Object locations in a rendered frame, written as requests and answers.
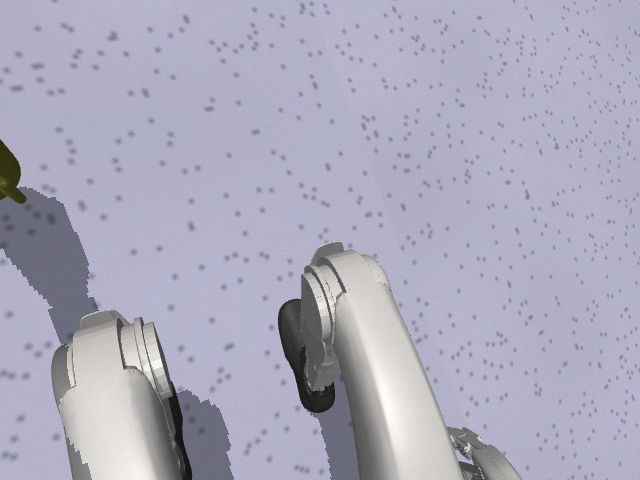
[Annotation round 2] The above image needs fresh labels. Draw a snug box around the left robot foot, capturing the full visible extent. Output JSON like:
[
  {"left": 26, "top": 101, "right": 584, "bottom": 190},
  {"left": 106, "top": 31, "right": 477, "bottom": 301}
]
[{"left": 168, "top": 382, "right": 192, "bottom": 480}]

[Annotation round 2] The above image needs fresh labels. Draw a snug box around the mug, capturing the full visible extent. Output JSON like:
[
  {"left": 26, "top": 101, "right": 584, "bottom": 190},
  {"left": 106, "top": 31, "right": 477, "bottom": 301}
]
[{"left": 0, "top": 139, "right": 27, "bottom": 204}]

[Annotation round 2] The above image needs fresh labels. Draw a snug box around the right robot foot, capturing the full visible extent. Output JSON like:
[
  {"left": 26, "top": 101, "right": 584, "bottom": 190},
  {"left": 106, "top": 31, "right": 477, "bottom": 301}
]
[{"left": 278, "top": 299, "right": 335, "bottom": 413}]

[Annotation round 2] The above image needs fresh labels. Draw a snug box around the right robot hand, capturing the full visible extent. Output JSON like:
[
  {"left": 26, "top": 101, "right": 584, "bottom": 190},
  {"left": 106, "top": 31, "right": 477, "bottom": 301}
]
[{"left": 447, "top": 427, "right": 523, "bottom": 480}]

